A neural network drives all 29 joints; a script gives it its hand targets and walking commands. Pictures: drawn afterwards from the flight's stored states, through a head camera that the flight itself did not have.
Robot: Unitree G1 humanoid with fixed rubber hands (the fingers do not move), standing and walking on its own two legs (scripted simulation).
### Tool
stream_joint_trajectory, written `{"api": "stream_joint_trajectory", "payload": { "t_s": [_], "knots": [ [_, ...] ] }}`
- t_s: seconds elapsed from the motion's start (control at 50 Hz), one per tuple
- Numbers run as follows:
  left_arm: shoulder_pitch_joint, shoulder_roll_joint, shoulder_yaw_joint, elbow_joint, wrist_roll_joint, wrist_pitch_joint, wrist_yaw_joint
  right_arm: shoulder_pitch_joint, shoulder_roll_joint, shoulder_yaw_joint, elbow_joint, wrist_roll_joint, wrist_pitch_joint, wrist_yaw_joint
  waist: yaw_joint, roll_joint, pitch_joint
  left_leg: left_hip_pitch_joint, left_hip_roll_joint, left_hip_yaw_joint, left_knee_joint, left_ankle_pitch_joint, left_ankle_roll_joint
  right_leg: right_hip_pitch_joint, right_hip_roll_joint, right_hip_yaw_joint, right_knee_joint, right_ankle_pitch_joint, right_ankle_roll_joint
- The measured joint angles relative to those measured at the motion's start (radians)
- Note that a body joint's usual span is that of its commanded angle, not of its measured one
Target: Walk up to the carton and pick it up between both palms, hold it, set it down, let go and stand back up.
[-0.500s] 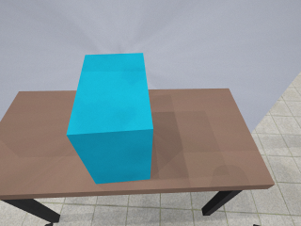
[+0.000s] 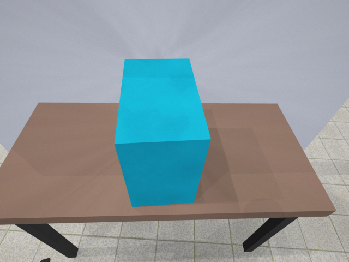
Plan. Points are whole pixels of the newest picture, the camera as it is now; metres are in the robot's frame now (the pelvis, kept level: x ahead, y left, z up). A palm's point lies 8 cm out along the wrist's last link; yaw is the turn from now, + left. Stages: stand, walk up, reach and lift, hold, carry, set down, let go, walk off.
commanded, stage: walk up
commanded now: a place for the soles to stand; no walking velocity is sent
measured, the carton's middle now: (160, 133) +0.44 +0.04 +0.03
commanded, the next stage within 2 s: reach and lift in 1.42 s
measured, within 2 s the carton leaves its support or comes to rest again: neither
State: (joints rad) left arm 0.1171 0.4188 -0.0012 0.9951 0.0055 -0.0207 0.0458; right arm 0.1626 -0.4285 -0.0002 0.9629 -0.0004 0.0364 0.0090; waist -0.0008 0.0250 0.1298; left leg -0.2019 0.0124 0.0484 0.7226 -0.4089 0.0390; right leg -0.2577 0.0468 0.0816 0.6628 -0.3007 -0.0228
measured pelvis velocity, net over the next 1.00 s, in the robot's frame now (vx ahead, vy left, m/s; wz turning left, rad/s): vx -0.01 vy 0.03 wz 0.02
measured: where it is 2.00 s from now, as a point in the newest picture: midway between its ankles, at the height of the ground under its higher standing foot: outside the picture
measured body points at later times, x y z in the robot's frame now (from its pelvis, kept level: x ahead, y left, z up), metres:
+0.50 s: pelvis -0.01 +0.02 +0.00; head +0.01 +0.02 +0.45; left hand +0.06 +0.36 -0.11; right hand +0.08 -0.28 -0.13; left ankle -0.01 +0.08 -0.72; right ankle +0.04 -0.08 -0.72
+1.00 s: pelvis -0.01 +0.03 +0.01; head +0.01 +0.04 +0.46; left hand +0.08 +0.35 -0.12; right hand +0.07 -0.28 -0.11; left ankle -0.04 +0.11 -0.72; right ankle +0.02 -0.08 -0.72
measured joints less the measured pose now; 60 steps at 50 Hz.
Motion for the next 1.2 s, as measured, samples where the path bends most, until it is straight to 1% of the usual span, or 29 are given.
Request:
{"api": "stream_joint_trajectory", "payload": {
  "t_s": [0.06,0.1,0.16,0.24,0.38,0.46,0.5,0.52,0.54,0.56,0.58,0.6,0.64,0.72,0.74,0.76,0.78,0.8,0.86,0.9,0.94,0.98,1.0,1.08,1.2],
  "knots": [
    [-0.006,0.005,0.000,0.000,0.000,0.000,0.002,0.000,0.026,0.000,0.011,0.000,-0.002,0.000,0.000,-0.019,0.000,0.003,-0.022,0.001,-0.007,0.001,0.036,-0.033,0.000,0.009,0.140,-0.113,0.000],
    [-0.005,0.006,0.000,0.007,0.000,0.003,0.002,0.000,0.034,0.000,0.011,0.000,-0.005,0.000,0.000,-0.021,0.000,0.002,-0.029,0.001,-0.019,0.006,0.047,-0.045,0.000,0.009,0.228,-0.125,0.000],
    [0.005,0.015,0.000,0.022,0.000,0.005,0.002,0.000,0.046,0.000,0.007,0.000,-0.005,0.000,0.000,-0.026,0.000,0.002,-0.041,0.006,-0.044,0.023,0.052,-0.046,0.000,0.010,0.297,-0.126,0.000],
    [0.022,0.027,0.000,0.039,0.000,0.011,0.001,0.000,0.055,0.000,0.005,0.000,-0.005,0.000,0.001,-0.034,0.000,0.002,-0.066,0.018,-0.072,0.041,0.064,-0.047,0.000,0.010,0.292,-0.126,0.000],
    [0.024,0.021,0.000,0.041,0.000,0.013,0.003,0.000,0.057,0.000,0.005,0.000,-0.005,-0.006,0.001,-0.035,0.000,0.003,-0.116,0.026,-0.078,0.048,0.078,-0.047,0.000,0.010,0.172,-0.126,0.000],
    [0.026,0.012,0.000,0.041,0.000,0.013,0.003,0.000,0.063,0.000,0.004,0.000,-0.006,-0.008,0.001,-0.034,0.000,0.002,-0.124,0.026,-0.078,0.050,0.076,-0.044,0.000,0.007,0.077,-0.124,0.000],
    [0.030,-0.001,0.000,0.041,0.000,0.013,0.003,0.000,0.060,0.000,0.003,0.000,-0.007,-0.008,0.001,-0.026,0.000,0.002,-0.118,0.026,-0.078,0.051,0.070,-0.037,0.001,0.003,0.036,-0.004,0.000],
    [0.033,-0.011,-0.001,0.042,0.000,0.013,0.003,0.000,0.056,0.000,0.003,0.000,-0.006,-0.008,0.001,-0.017,0.000,0.002,-0.112,0.024,-0.078,0.051,0.064,-0.034,0.006,0.000,0.027,0.017,0.000],
    [0.034,-0.019,0.000,0.043,0.000,0.013,0.003,0.000,0.054,0.000,0.003,0.000,-0.006,-0.008,0.001,-0.013,0.000,0.001,-0.108,0.024,-0.078,0.054,0.046,-0.033,0.008,0.000,0.022,0.016,0.000],
    [0.034,-0.026,0.000,0.043,0.000,0.013,0.003,0.000,0.052,0.000,0.003,0.000,-0.006,-0.008,0.001,-0.013,0.000,-0.001,-0.106,0.024,-0.076,0.046,0.019,-0.033,0.008,0.001,0.017,0.012,-0.001],
    [0.034,-0.030,0.000,0.042,0.000,0.013,0.003,0.000,0.049,0.000,0.003,0.000,-0.006,-0.008,0.001,-0.013,0.000,-0.001,-0.104,0.021,-0.064,0.008,0.001,-0.033,0.008,0.002,0.012,0.011,-0.003],
    [0.034,-0.035,0.000,0.041,0.000,0.013,0.003,0.000,0.044,0.000,0.003,0.000,-0.006,-0.008,0.001,-0.013,0.000,-0.001,-0.102,0.015,-0.042,-0.036,-0.005,-0.033,0.008,0.005,0.007,0.012,-0.004],
    [0.030,-0.043,0.000,0.037,0.000,0.013,0.003,0.000,0.031,0.000,0.005,0.000,-0.006,-0.006,0.001,-0.011,0.000,-0.002,-0.092,0.005,-0.013,-0.077,-0.006,-0.033,0.008,0.005,-0.010,0.022,-0.005],
    [0.014,-0.055,0.000,0.027,0.000,0.009,0.000,0.000,0.007,0.000,0.015,0.000,-0.007,-0.004,0.000,-0.008,-0.001,0.003,-0.059,-0.002,-0.028,-0.079,-0.006,-0.034,0.008,0.005,-0.047,0.048,-0.005],
    [0.009,-0.056,0.000,0.027,0.000,0.009,-0.003,0.000,0.003,0.000,0.021,0.000,-0.010,-0.004,-0.001,-0.008,-0.001,0.018,-0.051,-0.003,-0.075,-0.063,-0.006,-0.034,0.008,0.004,-0.048,0.049,-0.004],
    [0.000,-0.057,0.000,0.026,0.000,0.009,-0.007,0.000,0.001,0.000,0.031,0.000,-0.015,-0.004,0.000,-0.008,-0.001,0.028,-0.048,-0.002,-0.112,0.014,-0.005,-0.034,0.007,0.003,-0.047,0.050,-0.003],
    [-0.008,-0.056,0.000,0.027,0.000,0.009,-0.010,0.000,0.003,0.000,0.039,0.000,-0.020,-0.004,0.000,-0.012,-0.001,0.029,-0.050,-0.001,-0.119,0.061,0.004,-0.033,0.007,0.005,-0.044,0.050,-0.003],
    [-0.014,-0.054,0.000,0.026,0.000,0.009,-0.013,0.000,0.010,0.000,0.045,0.000,-0.025,-0.005,0.000,-0.019,-0.002,0.029,-0.054,-0.001,-0.119,0.068,0.013,-0.033,0.007,0.011,-0.044,0.050,-0.003],
    [-0.023,-0.041,0.000,0.027,0.000,0.009,-0.019,0.000,0.034,0.000,0.046,0.000,-0.038,-0.005,0.000,-0.036,-0.002,0.029,-0.056,-0.001,-0.119,0.051,0.025,-0.032,0.007,0.011,-0.008,-0.034,-0.003],
    [-0.023,-0.029,0.000,0.028,0.000,0.009,-0.024,0.000,0.048,0.000,0.046,0.000,-0.044,-0.005,0.000,-0.046,-0.002,0.029,-0.056,-0.001,-0.119,0.047,0.025,-0.031,0.007,0.011,0.026,-0.056,-0.003],
    [-0.023,-0.022,0.000,0.034,0.000,0.010,-0.026,0.000,0.058,0.000,0.046,0.000,-0.046,-0.005,0.001,-0.050,-0.002,0.029,-0.056,-0.001,-0.119,0.046,0.024,-0.019,0.006,0.012,0.000,-0.057,-0.003],
    [-0.023,-0.020,0.000,0.040,0.000,0.010,-0.026,0.000,0.064,0.000,0.046,0.000,-0.046,-0.005,0.001,-0.049,-0.002,0.029,-0.055,-0.001,-0.120,0.045,0.019,-0.003,0.005,0.012,-0.054,0.028,-0.001],
    [-0.023,-0.022,0.000,0.042,0.000,0.010,-0.026,0.000,0.064,0.000,0.046,0.000,-0.046,-0.005,0.000,-0.044,-0.002,0.030,-0.053,-0.001,-0.120,0.045,0.017,-0.003,0.007,0.011,-0.055,0.038,0.003],
    [-0.023,-0.035,0.000,0.044,0.000,0.009,-0.026,0.000,0.053,0.000,0.044,0.000,-0.046,-0.006,0.000,-0.025,-0.002,0.031,-0.050,-0.001,-0.120,0.046,0.013,-0.003,0.009,0.009,-0.051,0.022,0.006],
    [-0.026,-0.036,0.000,0.044,0.000,0.009,-0.026,0.000,0.048,0.000,0.044,0.000,-0.046,-0.007,0.000,-0.023,-0.002,0.033,-0.051,-0.001,-0.120,0.047,0.014,-0.003,0.009,0.008,-0.046,0.022,0.007]
  ]
}}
